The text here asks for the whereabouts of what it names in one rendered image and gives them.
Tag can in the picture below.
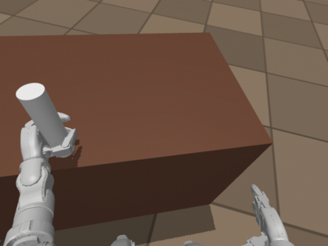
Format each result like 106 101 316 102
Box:
16 83 75 158

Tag right robot hand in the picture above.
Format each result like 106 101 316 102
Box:
242 184 289 246

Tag left robot hand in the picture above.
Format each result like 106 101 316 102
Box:
20 112 77 162

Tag left robot arm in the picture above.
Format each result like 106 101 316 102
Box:
3 158 55 246

